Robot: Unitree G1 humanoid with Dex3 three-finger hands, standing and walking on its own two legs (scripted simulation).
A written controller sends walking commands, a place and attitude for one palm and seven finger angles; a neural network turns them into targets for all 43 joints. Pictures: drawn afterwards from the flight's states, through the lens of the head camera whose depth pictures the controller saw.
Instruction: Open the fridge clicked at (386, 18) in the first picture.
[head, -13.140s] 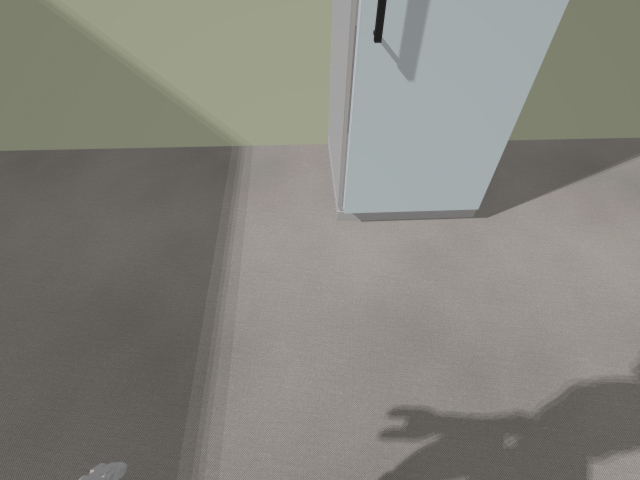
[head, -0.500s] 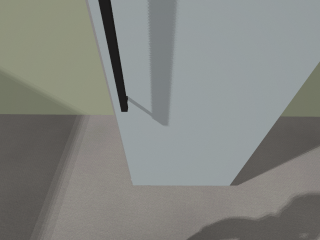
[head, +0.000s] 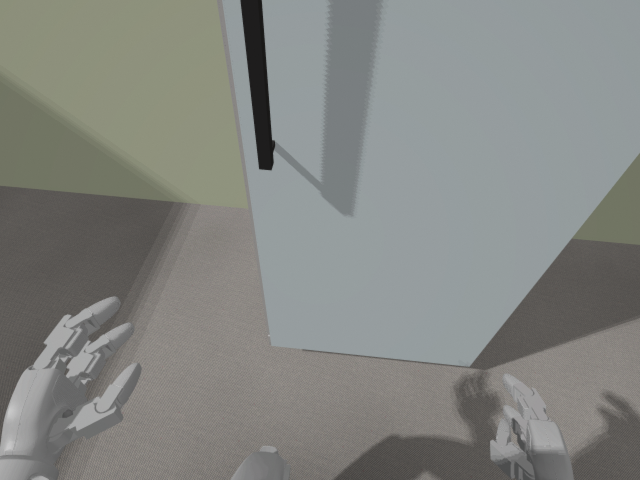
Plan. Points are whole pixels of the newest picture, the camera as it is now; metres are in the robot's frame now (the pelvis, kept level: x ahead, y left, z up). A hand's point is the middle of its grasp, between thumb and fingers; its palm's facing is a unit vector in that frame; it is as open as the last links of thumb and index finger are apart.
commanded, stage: raise the hand to about handle height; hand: left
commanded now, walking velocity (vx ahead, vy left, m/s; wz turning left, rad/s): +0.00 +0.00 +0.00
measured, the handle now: out of the picture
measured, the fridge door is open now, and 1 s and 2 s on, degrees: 0 0 0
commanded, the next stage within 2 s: move the hooked fingers beside the handle in 1.62 s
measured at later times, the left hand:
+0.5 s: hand (75, 299) +0.24 +0.27 +0.15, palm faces +0.04 -1.00 -0.06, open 12.0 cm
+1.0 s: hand (1, 216) +0.26 +0.30 +0.24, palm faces +0.09 -0.99 -0.09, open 13.9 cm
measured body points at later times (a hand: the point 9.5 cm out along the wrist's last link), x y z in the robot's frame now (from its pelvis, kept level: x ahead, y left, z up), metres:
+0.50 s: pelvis +0.01 +0.02 +0.04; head +0.01 +0.02 +0.49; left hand +0.23 +0.33 +0.15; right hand +0.18 -0.22 -0.03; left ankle +0.08 +0.13 -0.68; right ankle -0.03 -0.10 -0.68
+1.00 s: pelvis +0.00 +0.02 +0.05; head -0.03 +0.01 +0.50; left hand +0.25 +0.35 +0.25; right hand +0.20 -0.19 -0.01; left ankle +0.08 +0.13 -0.68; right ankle -0.03 -0.10 -0.68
